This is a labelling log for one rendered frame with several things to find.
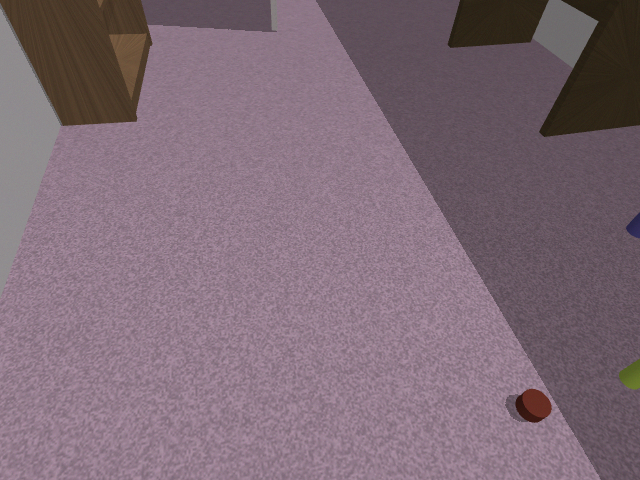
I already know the desk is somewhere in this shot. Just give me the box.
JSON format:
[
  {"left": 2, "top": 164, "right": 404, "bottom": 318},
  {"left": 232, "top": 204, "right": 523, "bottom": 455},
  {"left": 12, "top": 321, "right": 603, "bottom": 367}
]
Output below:
[{"left": 448, "top": 0, "right": 640, "bottom": 137}]

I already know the bookshelf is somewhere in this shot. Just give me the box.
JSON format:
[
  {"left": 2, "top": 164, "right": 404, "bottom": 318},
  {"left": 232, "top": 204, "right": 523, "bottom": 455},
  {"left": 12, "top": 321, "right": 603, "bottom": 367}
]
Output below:
[{"left": 0, "top": 0, "right": 152, "bottom": 126}]

